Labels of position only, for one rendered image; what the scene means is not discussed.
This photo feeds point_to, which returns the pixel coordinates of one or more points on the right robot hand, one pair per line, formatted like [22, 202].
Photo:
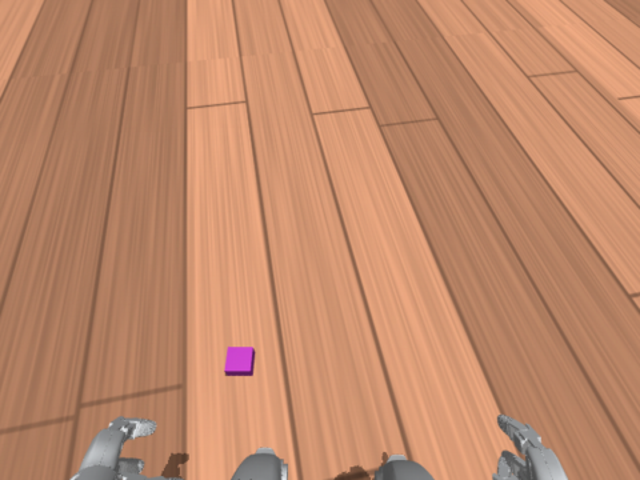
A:
[541, 462]

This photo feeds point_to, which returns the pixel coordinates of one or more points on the small box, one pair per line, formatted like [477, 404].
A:
[240, 361]

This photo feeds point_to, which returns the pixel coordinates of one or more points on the left robot hand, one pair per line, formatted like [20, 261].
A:
[106, 447]

